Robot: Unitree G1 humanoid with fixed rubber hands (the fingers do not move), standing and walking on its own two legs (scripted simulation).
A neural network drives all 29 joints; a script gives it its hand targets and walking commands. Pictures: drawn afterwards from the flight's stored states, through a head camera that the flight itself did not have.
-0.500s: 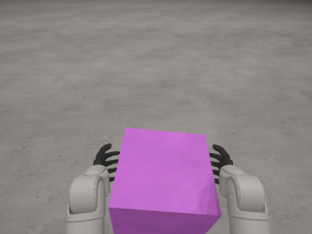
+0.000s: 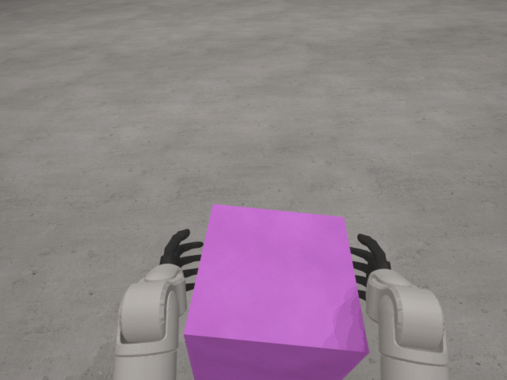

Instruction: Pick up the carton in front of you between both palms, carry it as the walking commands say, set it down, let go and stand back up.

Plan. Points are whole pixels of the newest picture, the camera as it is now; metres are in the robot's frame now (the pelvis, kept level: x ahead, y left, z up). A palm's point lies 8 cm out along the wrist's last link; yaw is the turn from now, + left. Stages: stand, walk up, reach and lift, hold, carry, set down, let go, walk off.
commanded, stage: carry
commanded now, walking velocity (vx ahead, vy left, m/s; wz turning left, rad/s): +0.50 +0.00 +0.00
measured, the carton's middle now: (268, 306) +0.27 +0.01 -0.01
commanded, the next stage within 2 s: none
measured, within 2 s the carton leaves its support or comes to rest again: neither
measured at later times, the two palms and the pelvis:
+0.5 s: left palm (192, 149) +0.60 +0.18 +0.07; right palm (323, 152) +0.58 -0.12 +0.08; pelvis +0.32 +0.05 +0.01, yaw -4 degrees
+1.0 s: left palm (212, 99) +0.82 +0.16 +0.09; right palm (320, 99) +0.81 -0.14 +0.08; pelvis +0.54 +0.01 +0.00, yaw -1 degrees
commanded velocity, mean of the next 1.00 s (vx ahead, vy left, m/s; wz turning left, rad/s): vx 0.20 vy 0.00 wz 0.00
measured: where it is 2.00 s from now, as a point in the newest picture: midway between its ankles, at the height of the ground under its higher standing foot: (264, 338)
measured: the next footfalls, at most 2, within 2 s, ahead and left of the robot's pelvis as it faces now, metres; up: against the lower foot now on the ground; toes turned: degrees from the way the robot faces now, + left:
left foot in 0.34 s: +0.40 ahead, +0.13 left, +0.00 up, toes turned +9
right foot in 0.74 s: +0.61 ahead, -0.10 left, +0.00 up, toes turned +19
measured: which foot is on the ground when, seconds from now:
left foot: up 0.00-0.32, down 0.34-0.78, up 0.80-0.86, down 0.88-1.00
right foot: down 0.00-0.36, up 0.38-0.72, down 0.74-1.00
